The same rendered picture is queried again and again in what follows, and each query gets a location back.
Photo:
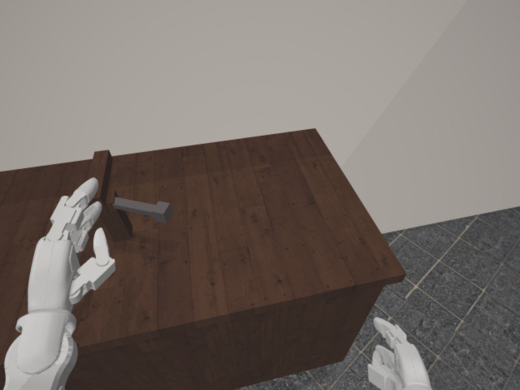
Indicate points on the tap lever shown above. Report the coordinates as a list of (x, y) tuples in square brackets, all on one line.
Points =
[(161, 212)]

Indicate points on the right robot hand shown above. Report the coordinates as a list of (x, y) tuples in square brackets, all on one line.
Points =
[(402, 368)]

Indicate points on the left robot hand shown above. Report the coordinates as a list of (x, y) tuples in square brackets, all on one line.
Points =
[(55, 263)]

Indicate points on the left robot forearm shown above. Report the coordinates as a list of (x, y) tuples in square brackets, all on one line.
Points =
[(43, 356)]

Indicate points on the counter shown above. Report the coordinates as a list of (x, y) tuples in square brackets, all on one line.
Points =
[(268, 266)]

